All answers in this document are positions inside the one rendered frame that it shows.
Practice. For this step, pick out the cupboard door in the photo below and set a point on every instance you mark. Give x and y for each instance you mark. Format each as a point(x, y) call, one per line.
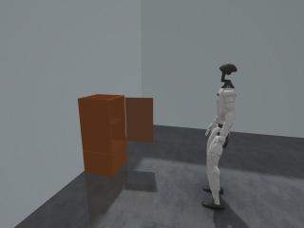
point(139, 119)

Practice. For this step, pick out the left robot hand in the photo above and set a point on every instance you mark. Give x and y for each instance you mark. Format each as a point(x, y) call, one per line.
point(215, 150)

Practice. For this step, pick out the right robot thigh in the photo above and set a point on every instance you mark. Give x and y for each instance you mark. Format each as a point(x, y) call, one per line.
point(212, 136)

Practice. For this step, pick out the left robot upper arm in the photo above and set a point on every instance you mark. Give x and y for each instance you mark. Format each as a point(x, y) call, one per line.
point(229, 97)

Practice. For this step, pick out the right robot hand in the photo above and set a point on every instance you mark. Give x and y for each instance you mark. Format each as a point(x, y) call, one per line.
point(212, 127)

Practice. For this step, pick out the robot torso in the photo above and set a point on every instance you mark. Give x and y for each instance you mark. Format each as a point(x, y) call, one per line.
point(222, 110)

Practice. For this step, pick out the right robot forearm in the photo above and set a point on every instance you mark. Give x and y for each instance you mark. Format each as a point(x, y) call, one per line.
point(216, 121)

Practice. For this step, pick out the left robot forearm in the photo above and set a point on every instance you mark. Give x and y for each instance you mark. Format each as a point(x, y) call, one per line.
point(229, 120)

